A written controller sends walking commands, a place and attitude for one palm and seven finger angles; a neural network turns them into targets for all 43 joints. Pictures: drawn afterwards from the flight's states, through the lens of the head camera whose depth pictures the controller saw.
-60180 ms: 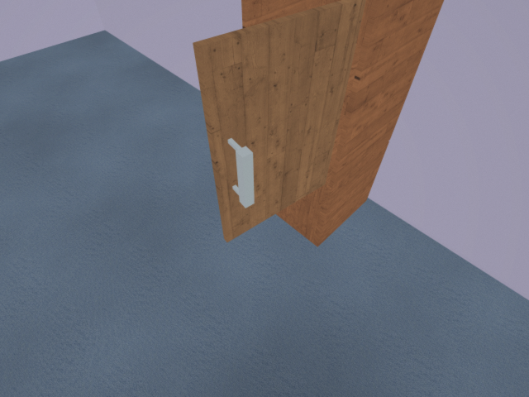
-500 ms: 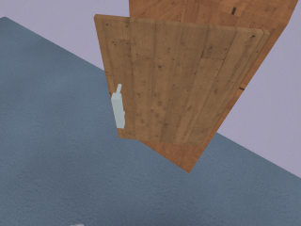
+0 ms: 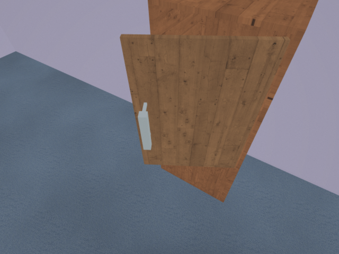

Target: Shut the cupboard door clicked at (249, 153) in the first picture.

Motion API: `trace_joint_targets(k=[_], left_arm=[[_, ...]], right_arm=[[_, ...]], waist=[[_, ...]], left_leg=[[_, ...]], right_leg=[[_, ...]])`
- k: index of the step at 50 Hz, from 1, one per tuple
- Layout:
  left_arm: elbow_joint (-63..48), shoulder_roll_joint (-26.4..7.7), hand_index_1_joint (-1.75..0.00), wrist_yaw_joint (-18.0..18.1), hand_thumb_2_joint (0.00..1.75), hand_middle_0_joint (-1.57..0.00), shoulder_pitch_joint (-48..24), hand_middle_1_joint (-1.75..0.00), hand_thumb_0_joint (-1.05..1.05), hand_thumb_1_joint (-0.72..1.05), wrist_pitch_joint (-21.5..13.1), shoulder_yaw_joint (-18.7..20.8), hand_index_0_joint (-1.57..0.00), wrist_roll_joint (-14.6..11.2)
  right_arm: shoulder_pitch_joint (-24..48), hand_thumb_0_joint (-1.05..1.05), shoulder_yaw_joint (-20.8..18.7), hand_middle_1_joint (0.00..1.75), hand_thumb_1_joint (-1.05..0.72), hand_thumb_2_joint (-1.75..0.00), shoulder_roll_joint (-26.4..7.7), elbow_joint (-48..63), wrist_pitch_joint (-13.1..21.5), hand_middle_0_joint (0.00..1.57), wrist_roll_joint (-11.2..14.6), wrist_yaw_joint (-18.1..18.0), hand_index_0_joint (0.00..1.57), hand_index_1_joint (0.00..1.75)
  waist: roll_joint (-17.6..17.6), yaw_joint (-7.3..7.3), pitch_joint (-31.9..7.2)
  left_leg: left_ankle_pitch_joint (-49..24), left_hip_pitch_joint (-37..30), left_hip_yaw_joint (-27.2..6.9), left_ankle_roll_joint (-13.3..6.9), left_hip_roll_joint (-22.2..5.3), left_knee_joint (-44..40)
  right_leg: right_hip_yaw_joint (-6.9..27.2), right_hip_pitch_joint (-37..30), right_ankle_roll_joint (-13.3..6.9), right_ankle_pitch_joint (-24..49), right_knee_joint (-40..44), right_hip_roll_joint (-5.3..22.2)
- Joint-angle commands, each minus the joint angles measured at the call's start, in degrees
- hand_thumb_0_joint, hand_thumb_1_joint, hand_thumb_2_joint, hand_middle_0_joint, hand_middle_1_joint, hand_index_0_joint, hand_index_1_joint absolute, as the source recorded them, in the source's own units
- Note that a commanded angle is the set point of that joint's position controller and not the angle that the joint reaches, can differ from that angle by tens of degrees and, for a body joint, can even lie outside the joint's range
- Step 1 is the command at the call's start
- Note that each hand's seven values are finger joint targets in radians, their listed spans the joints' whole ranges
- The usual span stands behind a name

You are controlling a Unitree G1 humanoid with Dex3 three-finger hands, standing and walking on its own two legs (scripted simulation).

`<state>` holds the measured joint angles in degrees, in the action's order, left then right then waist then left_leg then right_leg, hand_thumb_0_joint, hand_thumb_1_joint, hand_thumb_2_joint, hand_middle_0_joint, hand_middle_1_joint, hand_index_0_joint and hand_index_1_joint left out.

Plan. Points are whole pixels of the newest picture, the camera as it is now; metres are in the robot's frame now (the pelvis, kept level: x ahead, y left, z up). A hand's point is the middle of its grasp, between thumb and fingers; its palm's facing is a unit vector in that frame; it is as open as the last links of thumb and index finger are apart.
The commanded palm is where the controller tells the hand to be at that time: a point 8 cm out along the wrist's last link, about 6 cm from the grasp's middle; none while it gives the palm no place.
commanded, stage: come to a stop and stand still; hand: left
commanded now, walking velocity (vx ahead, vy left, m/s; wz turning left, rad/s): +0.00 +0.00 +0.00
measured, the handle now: (146, 126) +0.52 +0.12 -0.05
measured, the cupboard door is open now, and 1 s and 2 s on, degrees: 29 29 29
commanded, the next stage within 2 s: look again from close up in 0.04 s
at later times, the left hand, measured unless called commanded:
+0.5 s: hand out of the picture +0.03 +0.16 -0.16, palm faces +0.02 -0.98 -0.22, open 7.3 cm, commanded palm none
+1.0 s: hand out of the picture +0.02 +0.12 -0.17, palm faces +0.05 -0.98 -0.17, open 7.4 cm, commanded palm none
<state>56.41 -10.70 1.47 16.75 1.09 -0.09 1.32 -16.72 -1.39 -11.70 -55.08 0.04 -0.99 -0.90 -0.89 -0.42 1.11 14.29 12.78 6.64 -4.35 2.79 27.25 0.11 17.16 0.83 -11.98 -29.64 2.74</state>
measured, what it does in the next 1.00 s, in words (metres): shifts its weight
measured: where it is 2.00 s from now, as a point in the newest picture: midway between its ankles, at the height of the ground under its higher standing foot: outside the picture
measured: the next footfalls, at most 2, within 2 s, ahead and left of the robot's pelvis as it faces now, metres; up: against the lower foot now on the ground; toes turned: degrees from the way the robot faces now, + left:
none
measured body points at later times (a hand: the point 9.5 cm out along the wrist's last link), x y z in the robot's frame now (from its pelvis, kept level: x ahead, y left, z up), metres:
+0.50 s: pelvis +0.02 -0.02 +0.01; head +0.02 -0.03 +0.46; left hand +0.03 +0.21 -0.15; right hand +0.03 -0.24 -0.16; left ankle +0.01 +0.07 -0.74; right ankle +0.04 -0.14 -0.74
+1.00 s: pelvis +0.03 -0.04 +0.01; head +0.03 -0.04 +0.46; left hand +0.02 +0.17 -0.16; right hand +0.02 -0.26 -0.16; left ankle +0.01 +0.07 -0.74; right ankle +0.04 -0.14 -0.74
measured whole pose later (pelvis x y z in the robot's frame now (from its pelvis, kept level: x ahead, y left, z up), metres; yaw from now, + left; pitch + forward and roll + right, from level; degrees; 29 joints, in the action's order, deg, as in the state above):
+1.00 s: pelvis +0.03 -0.04 +0.01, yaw +1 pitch -1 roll +1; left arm 63.7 -7.8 1.5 18.1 -0.6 -0.6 0.8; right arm -17.6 0.1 -7.8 -64.9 1.0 -0.8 -1.9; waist 0.3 -0.2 0.7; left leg 15.3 8.2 4.1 -0.4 -0.5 24.6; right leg -2.5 11.9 -2.0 -13.5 -26.3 -0.6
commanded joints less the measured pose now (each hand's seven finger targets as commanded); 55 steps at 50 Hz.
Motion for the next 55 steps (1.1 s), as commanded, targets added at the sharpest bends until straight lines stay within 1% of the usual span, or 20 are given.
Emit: trace_joint_targets(k=[1,5,7,11,16,23,27,29,32,35,36,38,40,43,44,45,47,49,52,55], left_arm=[[-2.4,-6.1,-0.3,0.2,0.9,-0.2,1.0,-0.3,0.0,0.9,-1.3,1.2,-0.2,0.1],[-0.7,-5.6,-0.3,0.2,0.9,-0.2,0.9,-0.3,0.0,0.9,-1.5,0.9,-0.2,-0.1],[-0.1,-5.5,-0.3,0.3,0.9,-0.2,0.9,-0.3,0.0,0.9,-1.7,0.8,-0.2,-0.2],[1.1,-5.2,-0.3,0.4,0.9,-0.2,0.8,-0.3,0.0,0.9,-1.8,0.6,-0.2,-0.3],[2.3,-4.7,-0.3,0.5,0.9,-0.2,1.1,-0.3,0.0,0.9,-2.0,0.4,-0.2,-0.4],[3.5,-4.1,-0.3,0.7,0.9,-0.2,1.2,-0.3,0.0,0.9,-2.4,0.2,-0.2,-0.5],[3.8,-4.0,-0.3,0.7,0.9,-0.2,1.4,-0.3,0.0,0.9,-2.4,0.2,-0.2,-0.5],[4.1,-4.1,-0.3,0.7,0.9,-0.2,1.9,-0.3,0.0,0.9,-2.5,0.2,-0.2,-0.6],[4.3,-4.1,-0.3,0.7,0.9,-0.2,1.9,-0.3,0.0,0.9,-2.6,0.2,-0.2,-0.6],[4.5,-4.0,-0.3,0.6,0.9,-0.2,2.2,-0.3,0.0,0.9,-2.6,0.2,-0.2,-0.7],[4.6,-4.1,-0.3,0.7,0.9,-0.2,2.2,-0.3,0.0,0.9,-2.7,0.3,-0.2,-0.6],[4.7,-4.0,-0.3,0.7,0.9,-0.2,2.4,-0.3,0.0,0.9,-2.8,0.3,-0.2,-0.7],[5.3,-3.2,-0.3,0.5,0.9,-0.2,3.0,-0.3,0.0,0.9,-2.6,0.3,-0.2,-0.7],[4.9,-3.3,-0.3,0.1,0.9,-0.2,3.5,-0.3,0.0,0.9,-2.0,0.9,-0.2,-0.3],[4.8,-2.9,-0.3,0.1,0.9,-0.2,3.6,-0.3,0.0,0.9,-1.9,0.9,-0.2,-0.2],[4.8,-2.7,-0.3,0.1,0.9,-0.2,3.7,-0.3,0.0,0.9,-2.0,0.8,-0.2,-0.3],[5.1,-2.4,-0.3,0.2,0.9,-0.2,4.4,-0.3,0.0,0.9,-2.4,0.6,-0.2,-0.4],[5.4,-2.5,-0.3,0.4,0.9,-0.2,5.0,-0.3,0.0,0.9,-2.8,0.5,-0.2,-0.6],[5.7,-2.2,-0.3,0.6,0.9,-0.2,5.3,-0.3,0.0,0.9,-3.1,0.4,-0.2,-0.7],[5.9,-2.3,-0.3,0.7,0.9,-0.2,5.6,-0.3,0.0,0.9,-3.2,0.4,-0.2,-0.9]], right_arm=[[0.4,0.0,-0.7,0.3,-0.9,-0.9,-5.7,2.8,1.7,0.2,0.0,-0.1,0.2,0.3],[-0.9,0.0,-0.4,0.3,-0.9,-0.9,-5.5,0.7,2.0,0.2,0.1,-0.2,0.2,0.3],[-1.3,0.0,-0.1,0.3,-0.9,-0.9,-5.2,-0.4,2.0,0.2,0.2,-0.3,0.2,0.3],[-2.1,0.0,0.2,0.3,-0.9,-0.9,-4.5,-2.0,2.0,0.2,0.3,-0.4,0.2,0.3],[-2.6,0.0,0.5,0.3,-0.9,-0.9,-3.9,-3.7,2.1,0.2,0.4,-0.6,0.2,0.3],[-2.7,0.0,0.6,0.3,-0.9,-0.9,-3.1,-5.6,2.0,0.2,0.5,-0.7,0.2,0.3],[-2.2,0.0,0.8,0.3,-0.9,-0.9,-2.8,-6.1,1.9,0.2,0.5,-0.7,0.2,0.3],[-2.3,0.0,0.9,0.3,-0.9,-0.9,-2.8,-6.4,2.0,0.2,0.5,-0.8,0.2,0.3],[-2.1,0.0,0.9,0.3,-0.9,-0.9,-2.5,-6.7,1.9,0.2,0.5,-0.8,0.2,0.3],[-2.0,0.0,1.0,0.3,-0.9,-0.9,-2.5,-7.0,2.0,0.2,0.4,-0.8,0.2,0.3],[-2.0,0.0,0.9,0.3,-0.9,-0.9,-2.3,-7.1,1.9,0.2,0.5,-0.9,0.2,0.3],[-2.3,0.0,0.9,0.3,-0.9,-0.9,-2.3,-7.2,1.9,0.2,0.5,-0.9,0.2,0.3],[-2.8,0.0,0.9,0.3,-0.9,-0.9,-2.0,-7.8,1.8,0.2,0.2,-0.9,0.2,0.3],[-3.4,0.0,0.5,0.3,-0.9,-0.9,-2.3,-7.8,1.4,0.2,-0.1,-0.9,0.2,0.3],[-3.2,0.0,0.4,0.3,-0.9,-0.9,-2.3,-7.7,1.3,0.2,-0.1,-0.9,0.2,0.3],[-3.3,0.0,0.6,0.3,-0.9,-0.9,-1.9,-7.7,1.4,0.2,-0.1,-0.9,0.2,0.3],[-3.2,0.0,1.0,0.3,-0.9,-0.9,-0.8,-7.8,1.6,0.2,0.2,-1.0,0.2,0.3],[-3.8,0.0,1.2,0.3,-0.9,-0.9,-0.3,-8.1,1.9,0.2,0.3,-1.2,0.2,0.3],[-4.8,0.0,1.2,0.3,-0.9,-0.9,-0.3,-8.6,2.2,0.2,0.4,-1.4,0.2,0.3],[-4.9,0.0,1.1,0.3,-0.9,-0.9,-0.2,-9.0,2.2,0.2,0.5,-1.5,0.2,0.3]], waist=[[-0.7,-0.29,1.5],[-0.7,-0.03,0.6],[0.3,0.03,0.2],[0.8,0.14,1.5],[0.9,0.24,1.7],[2.9,0.72,1.2],[1.9,0.56,2.7],[1.7,0.53,1.3],[2.0,0.54,2.0],[0.8,0.4,1.3],[1.6,0.37,2.1],[1.8,0.55,1.1],[2.1,0.66,1.3],[2.3,0.6,3.8],[1.7,0.55,5.0],[0.3,0.38,5.5],[0.6,0.14,6.2],[1.2,0.15,4.6],[2.3,0.34,2.3],[1.9,0.25,0.6]], left_leg=[[8.1,5.0,-12.4,1.2,-9.6,-13.3],[5.4,3.5,-11.8,1.6,-9.4,-13.2],[2.5,2.4,-10.8,1.6,-9.2,-12.2],[0.3,2.0,-10.2,2.0,-9.1,-11.7],[-3.1,0.5,-9.2,2.2,-9.0,-10.8],[-5.5,-1.3,-8.4,2.5,-8.8,-9.7],[-4.4,-0.8,-8.2,2.7,-8.7,-10.1],[-5.4,-1.7,-8.1,2.7,-8.6,-9.8],[-5.0,-1.4,-8.0,2.8,-8.6,-9.7],[-5.5,-1.8,-8.0,2.9,-8.6,-9.6],[-5.2,-1.6,-7.9,2.9,-8.6,-9.5],[-5.3,-2.0,-7.7,3.0,-8.4,-9.2],[-1.2,-2.4,-7.6,3.0,-8.7,-9.4],[7.7,-0.2,-8.2,2.4,-9.0,-9.4],[8.4,0.7,-8.6,2.3,-9.1,-9.7],[6.7,1.5,-8.7,2.3,-8.9,-9.9],[0.9,1.7,-7.6,2.7,-8.3,-8.7],[-4.5,0.0,-7.1,2.9,-8.2,-7.7],[-8.5,-1.7,-7.0,3.1,-8.4,-7.2],[-9.4,-3.0,-6.8,3.3,-8.5,-7.1]], right_leg=[[2.6,-3.4,-3.0,-0.8,3.8,1.7],[2.9,-4.4,-2.9,0.3,5.0,2.5],[3.1,-5.0,-2.9,1.3,5.7,3.0],[3.4,-5.1,-2.8,2.2,6.7,3.1],[3.6,-5.2,-2.8,3.8,7.4,3.4],[4.3,-5.1,-2.8,5.7,8.1,3.7],[4.4,-4.8,-2.9,4.4,8.8,3.6],[4.5,-5.6,-3.0,5.6,8.9,3.7],[4.6,-5.5,-3.1,5.2,9.3,3.7],[4.6,-6.1,-3.1,5.6,9.4,3.7],[4.4,-5.9,-3.2,5.6,9.7,3.8],[4.8,-6.2,-3.2,6.0,9.8,3.8],[4.2,-5.6,-3.1,0.6,10.1,3.1],[3.9,-3.0,-3.6,-8.8,9.1,2.4],[4.2,-2.1,-3.7,-9.1,9.1,2.2],[4.3,-2.5,-3.7,-6.8,9.0,2.2],[4.9,-3.5,-3.8,-1.7,9.7,2.8],[4.8,-5.2,-3.8,4.3,9.6,3.4],[4.1,-7.3,-3.7,11.7,8.8,3.6],[3.8,-8.7,-3.7,14.1,8.4,3.7]])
